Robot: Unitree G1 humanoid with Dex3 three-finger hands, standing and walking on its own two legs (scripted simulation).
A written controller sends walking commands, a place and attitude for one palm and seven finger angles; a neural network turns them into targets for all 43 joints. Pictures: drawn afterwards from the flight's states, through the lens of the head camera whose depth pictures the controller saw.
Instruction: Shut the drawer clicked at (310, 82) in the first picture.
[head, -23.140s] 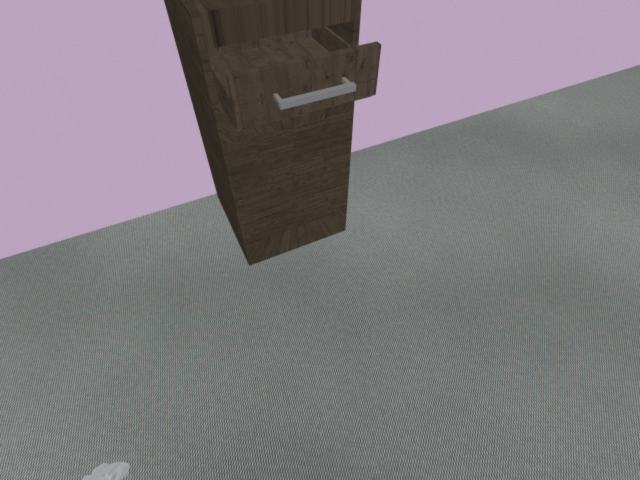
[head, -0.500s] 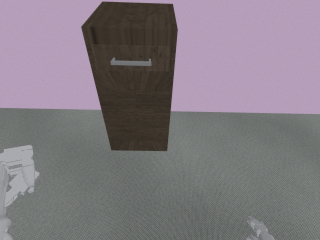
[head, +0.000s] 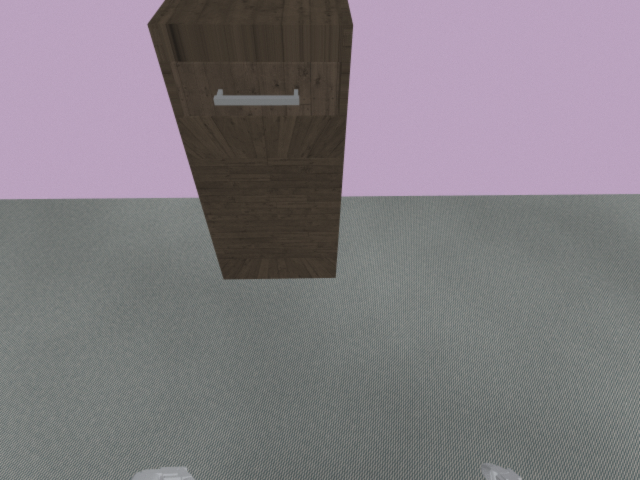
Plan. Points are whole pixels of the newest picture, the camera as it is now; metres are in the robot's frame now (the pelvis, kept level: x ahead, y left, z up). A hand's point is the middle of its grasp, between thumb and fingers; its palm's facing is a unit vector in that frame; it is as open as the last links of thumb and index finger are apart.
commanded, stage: let the arm hang, fingers relaxed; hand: left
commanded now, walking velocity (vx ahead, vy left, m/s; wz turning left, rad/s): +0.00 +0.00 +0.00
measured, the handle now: (257, 96) +0.92 +0.18 +0.01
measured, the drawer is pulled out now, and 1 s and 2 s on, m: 0.00 0.00 0.00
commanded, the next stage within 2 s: look to check the result in 0.86 s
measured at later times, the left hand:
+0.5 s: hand out of the picture -0.06 +0.18 -0.16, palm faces +0.03 -0.98 -0.20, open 6.8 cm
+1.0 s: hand out of the picture -0.02 +0.15 -0.17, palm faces +0.05 -0.98 -0.17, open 7.4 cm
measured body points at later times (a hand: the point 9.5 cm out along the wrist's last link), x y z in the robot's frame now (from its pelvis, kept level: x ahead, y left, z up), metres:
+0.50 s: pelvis -0.01 +0.01 +0.01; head +0.01 +0.00 +0.46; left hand -0.06 +0.23 -0.14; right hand -0.04 -0.20 -0.15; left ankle +0.05 +0.11 -0.73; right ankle +0.00 -0.12 -0.73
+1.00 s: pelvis +0.00 -0.01 +0.01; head +0.01 -0.01 +0.46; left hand -0.02 +0.20 -0.15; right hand -0.04 -0.21 -0.15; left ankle +0.05 +0.11 -0.73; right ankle +0.00 -0.12 -0.73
